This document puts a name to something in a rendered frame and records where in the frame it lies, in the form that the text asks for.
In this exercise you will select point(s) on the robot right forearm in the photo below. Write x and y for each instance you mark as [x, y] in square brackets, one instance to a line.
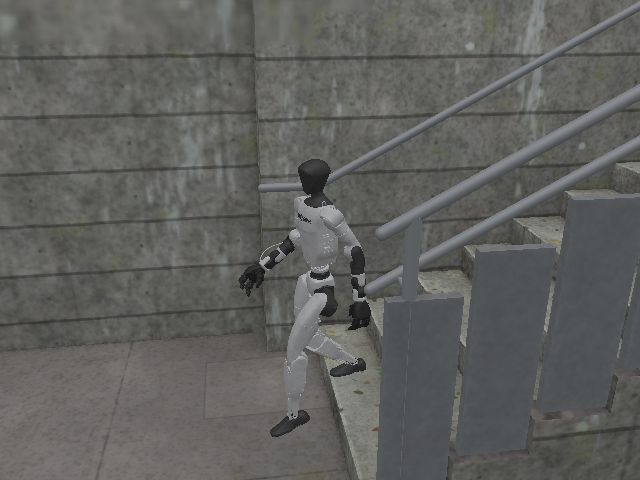
[277, 255]

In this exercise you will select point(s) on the left robot upper arm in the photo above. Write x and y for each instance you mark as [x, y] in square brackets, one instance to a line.
[332, 218]

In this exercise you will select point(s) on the robot right foot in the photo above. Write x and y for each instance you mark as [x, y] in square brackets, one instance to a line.
[347, 369]

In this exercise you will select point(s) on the left robot hand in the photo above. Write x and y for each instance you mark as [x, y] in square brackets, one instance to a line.
[359, 311]

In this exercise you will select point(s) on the right robot hand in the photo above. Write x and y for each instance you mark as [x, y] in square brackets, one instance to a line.
[255, 275]

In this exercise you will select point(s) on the right robot upper arm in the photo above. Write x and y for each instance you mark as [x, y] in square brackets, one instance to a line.
[294, 235]

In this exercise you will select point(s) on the robot left shin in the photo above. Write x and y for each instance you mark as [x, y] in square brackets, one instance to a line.
[295, 379]

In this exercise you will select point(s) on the robot left forearm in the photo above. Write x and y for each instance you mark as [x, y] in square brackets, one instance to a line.
[358, 280]

